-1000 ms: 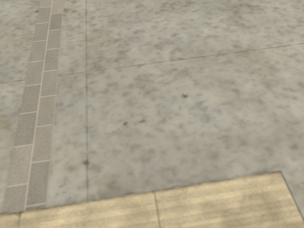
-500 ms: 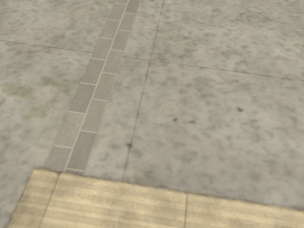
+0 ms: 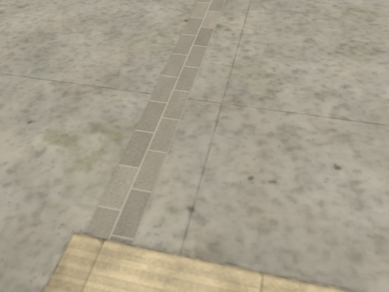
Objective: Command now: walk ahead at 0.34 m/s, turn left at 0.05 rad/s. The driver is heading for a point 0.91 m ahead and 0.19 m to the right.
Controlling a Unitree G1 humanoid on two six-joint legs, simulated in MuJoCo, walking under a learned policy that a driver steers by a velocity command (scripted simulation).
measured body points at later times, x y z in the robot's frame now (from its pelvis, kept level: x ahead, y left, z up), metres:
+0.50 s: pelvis +0.18 +0.04 -0.01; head +0.21 +0.05 +0.44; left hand +0.34 +0.27 -0.14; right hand +0.10 -0.19 -0.15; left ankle +0.04 +0.12 -0.75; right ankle +0.34 -0.08 -0.71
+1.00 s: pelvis +0.45 -0.01 +0.00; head +0.48 -0.03 +0.44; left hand +0.45 +0.26 -0.14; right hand +0.60 -0.27 -0.12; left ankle +0.65 +0.14 -0.69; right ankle +0.38 -0.05 -0.75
